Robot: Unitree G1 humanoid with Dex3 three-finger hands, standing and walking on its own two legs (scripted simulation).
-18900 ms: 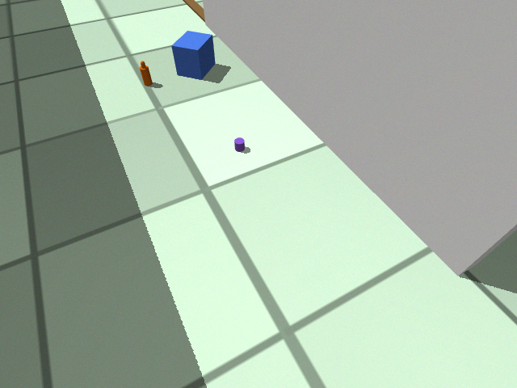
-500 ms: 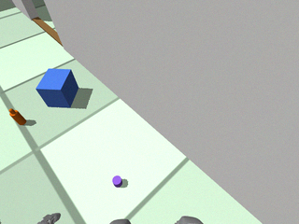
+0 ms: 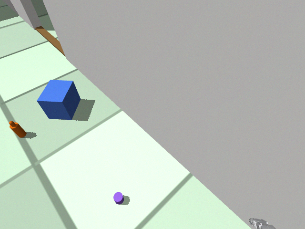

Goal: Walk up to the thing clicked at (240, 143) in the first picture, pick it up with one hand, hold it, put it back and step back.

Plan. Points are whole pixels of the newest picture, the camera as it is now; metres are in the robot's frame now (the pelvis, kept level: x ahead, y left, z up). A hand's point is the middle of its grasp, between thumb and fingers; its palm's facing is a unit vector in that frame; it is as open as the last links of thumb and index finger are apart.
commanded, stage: walk up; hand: left
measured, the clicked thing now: (118, 198) +0.40 +0.23 -0.75
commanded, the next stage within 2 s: stand in 1.06 s
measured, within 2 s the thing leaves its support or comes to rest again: neither
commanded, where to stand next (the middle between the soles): +0.01 -0.01 m, yaw +0 degrees
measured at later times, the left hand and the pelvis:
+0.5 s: hand out of the picture +0.10 +0.24 -0.15, palm faces -0.02 -0.94 -0.34, open 7.3 cm; pelvis +0.01 -0.01 +0.01, yaw -1 degrees
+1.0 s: hand out of the picture +0.10 +0.24 -0.15, palm faces -0.02 -0.94 -0.33, open 7.3 cm; pelvis +0.01 -0.01 +0.00, yaw -1 degrees
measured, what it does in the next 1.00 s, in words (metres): stands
